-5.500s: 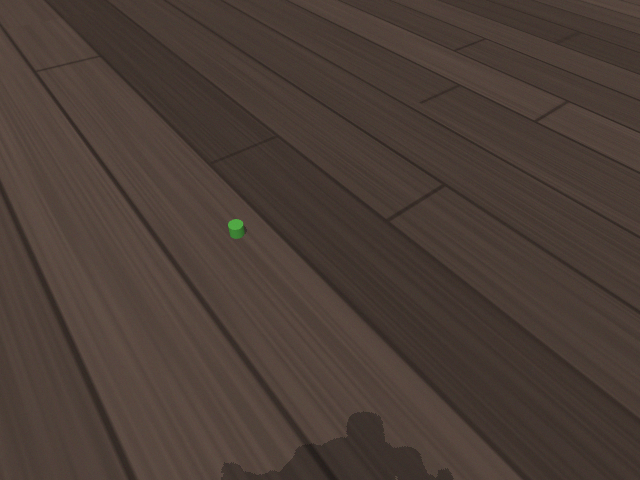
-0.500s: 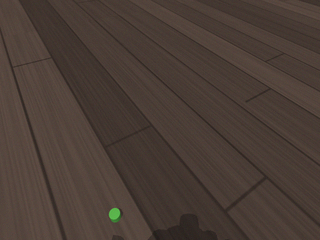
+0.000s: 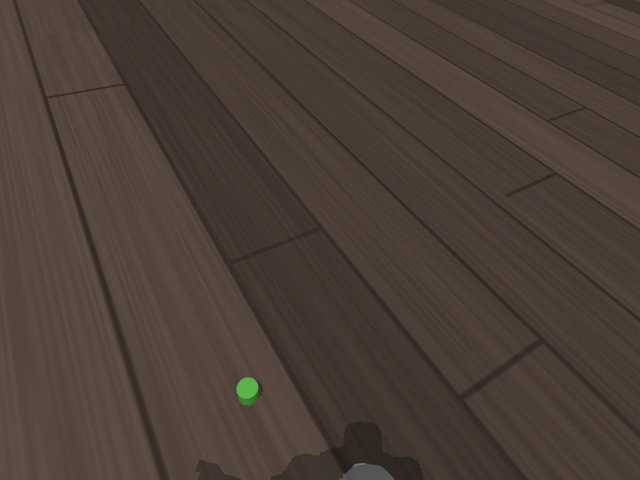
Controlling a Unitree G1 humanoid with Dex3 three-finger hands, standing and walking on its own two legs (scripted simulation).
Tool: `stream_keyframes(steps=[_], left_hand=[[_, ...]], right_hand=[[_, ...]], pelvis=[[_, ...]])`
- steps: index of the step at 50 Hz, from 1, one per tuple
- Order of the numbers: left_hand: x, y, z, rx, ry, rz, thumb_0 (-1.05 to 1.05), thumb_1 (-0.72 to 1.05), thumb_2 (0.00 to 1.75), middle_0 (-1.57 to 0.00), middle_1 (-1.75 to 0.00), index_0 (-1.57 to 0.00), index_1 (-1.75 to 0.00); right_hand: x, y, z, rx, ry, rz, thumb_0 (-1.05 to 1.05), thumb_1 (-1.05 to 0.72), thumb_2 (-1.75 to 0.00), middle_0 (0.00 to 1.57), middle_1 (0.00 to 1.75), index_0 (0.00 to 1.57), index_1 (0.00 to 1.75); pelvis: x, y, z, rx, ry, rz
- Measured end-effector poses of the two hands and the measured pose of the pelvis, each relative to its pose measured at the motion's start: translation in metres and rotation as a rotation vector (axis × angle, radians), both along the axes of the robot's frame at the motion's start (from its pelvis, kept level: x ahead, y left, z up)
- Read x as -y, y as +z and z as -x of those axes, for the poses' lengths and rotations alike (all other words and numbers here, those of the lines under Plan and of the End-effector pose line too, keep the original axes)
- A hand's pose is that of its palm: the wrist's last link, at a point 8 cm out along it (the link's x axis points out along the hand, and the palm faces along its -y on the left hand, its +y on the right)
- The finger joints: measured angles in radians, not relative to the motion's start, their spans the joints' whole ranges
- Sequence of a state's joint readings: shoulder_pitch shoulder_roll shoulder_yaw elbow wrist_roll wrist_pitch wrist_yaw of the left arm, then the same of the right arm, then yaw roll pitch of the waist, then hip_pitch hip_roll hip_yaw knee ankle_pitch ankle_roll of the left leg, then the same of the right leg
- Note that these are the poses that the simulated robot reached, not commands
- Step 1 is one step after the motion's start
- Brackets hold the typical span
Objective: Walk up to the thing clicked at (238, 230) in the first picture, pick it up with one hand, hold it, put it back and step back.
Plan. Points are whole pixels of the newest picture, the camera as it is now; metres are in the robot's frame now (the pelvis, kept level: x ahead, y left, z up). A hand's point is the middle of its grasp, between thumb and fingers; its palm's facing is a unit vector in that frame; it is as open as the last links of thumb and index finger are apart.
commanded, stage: walk up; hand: left
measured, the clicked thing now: (247, 391) +0.50 +0.15 -0.72
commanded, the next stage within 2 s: none
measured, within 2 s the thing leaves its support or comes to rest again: neither
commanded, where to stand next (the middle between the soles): +0.10 -0.06 m, yaw -4 degrees
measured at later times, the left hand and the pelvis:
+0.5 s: hand out of the picture +0.14 +0.16 -0.14, palm faces -0.12 -0.94 -0.33, open 7.3 cm; pelvis +0.04 -0.08 +0.00, yaw -5 degrees
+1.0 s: hand out of the picture +0.16 +0.25 -0.16, palm faces -0.06 -0.90 -0.43, open 7.4 cm; pelvis +0.00 -0.03 -0.01, yaw -3 degrees
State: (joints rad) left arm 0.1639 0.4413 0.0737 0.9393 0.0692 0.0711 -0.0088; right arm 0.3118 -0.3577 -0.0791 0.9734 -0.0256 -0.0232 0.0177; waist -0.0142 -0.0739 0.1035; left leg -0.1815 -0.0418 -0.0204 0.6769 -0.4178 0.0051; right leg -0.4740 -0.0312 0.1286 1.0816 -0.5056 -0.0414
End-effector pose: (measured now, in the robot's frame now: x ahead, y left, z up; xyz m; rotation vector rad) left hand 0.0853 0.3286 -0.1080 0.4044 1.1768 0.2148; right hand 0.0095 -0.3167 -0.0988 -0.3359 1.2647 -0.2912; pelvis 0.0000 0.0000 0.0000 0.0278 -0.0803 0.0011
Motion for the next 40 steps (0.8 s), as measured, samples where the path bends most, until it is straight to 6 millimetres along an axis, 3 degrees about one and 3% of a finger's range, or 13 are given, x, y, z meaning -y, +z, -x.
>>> stream_keyframes(steps=[5,11,16,20,23,26,29,34,40], left_hand=[[0.004,-0.003,-0.006,0.004,0.005,0.079,0.01,0.91,0.90,-0.21,-0.30,-0.21,-0.30],[0.017,-0.017,-0.008,-0.076,-0.014,0.094,0.01,0.91,0.90,-0.21,-0.30,-0.21,-0.30],[0.052,-0.023,-0.022,-0.098,-0.033,0.104,0.01,0.91,0.90,-0.20,-0.30,-0.20,-0.30],[0.089,-0.022,-0.042,-0.064,-0.070,0.098,0.01,0.91,0.90,-0.20,-0.30,-0.20,-0.30],[0.111,-0.012,-0.051,-0.015,-0.091,0.097,0.01,0.91,0.90,-0.21,-0.30,-0.21,-0.30],[0.121,0.007,-0.054,0.015,-0.084,0.092,0.01,0.91,0.90,-0.21,-0.30,-0.21,-0.30],[0.118,0.023,-0.055,0.042,-0.080,0.044,0.00,0.90,0.90,-0.21,-0.30,-0.21,-0.30],[0.087,0.041,-0.051,0.042,-0.050,-0.082,0.00,0.90,0.90,-0.21,-0.30,-0.21,-0.30],[0.043,0.041,-0.064,0.063,-0.054,-0.146,0.01,0.90,0.90,-0.21,-0.30,-0.21,-0.30]], right_hand=[[0.009,0.029,0.042,-0.068,-0.062,0.093,0.00,-0.90,-0.89,0.20,0.30,0.21,0.30],[0.047,0.055,0.045,-0.082,-0.086,0.215,0.00,-0.90,-0.89,0.21,0.30,0.21,0.30],[0.083,0.053,0.022,-0.059,-0.053,0.224,0.00,-0.90,-0.89,0.20,0.30,0.21,0.30],[0.110,0.022,-0.010,-0.014,-0.018,0.174,0.00,-0.90,-0.89,0.20,0.30,0.21,0.30],[0.108,0.006,-0.035,0.028,-0.008,0.109,0.00,-0.91,-0.89,0.20,0.30,0.21,0.30],[0.095,0.002,-0.063,0.077,0.009,0.032,0.00,-0.91,-0.89,0.20,0.30,0.21,0.30],[0.083,-0.003,-0.087,0.112,0.037,-0.026,0.00,-0.91,-0.89,0.20,0.30,0.21,0.30],[0.065,-0.020,-0.113,0.125,0.049,-0.079,0.00,-0.91,-0.89,0.20,0.30,0.21,0.30],[0.043,-0.032,-0.114,0.092,0.057,-0.072,0.00,-0.91,-0.89,0.20,0.30,0.21,0.30]], pelvis=[[0.005,0.012,-0.006,0.021,-0.013,0.011],[0.024,0.009,-0.008,0.002,-0.045,0.017],[0.047,0.004,-0.015,-0.026,-0.079,0.009],[0.067,-0.008,-0.025,-0.024,-0.100,0.042],[0.078,-0.007,-0.031,-0.007,-0.090,0.038],[0.082,0.005,-0.039,-0.008,-0.097,0.018],[0.082,0.010,-0.046,-0.014,-0.094,0.023],[0.070,0.007,-0.046,-0.016,-0.092,0.029],[0.047,-0.004,-0.037,-0.040,-0.051,0.018]])
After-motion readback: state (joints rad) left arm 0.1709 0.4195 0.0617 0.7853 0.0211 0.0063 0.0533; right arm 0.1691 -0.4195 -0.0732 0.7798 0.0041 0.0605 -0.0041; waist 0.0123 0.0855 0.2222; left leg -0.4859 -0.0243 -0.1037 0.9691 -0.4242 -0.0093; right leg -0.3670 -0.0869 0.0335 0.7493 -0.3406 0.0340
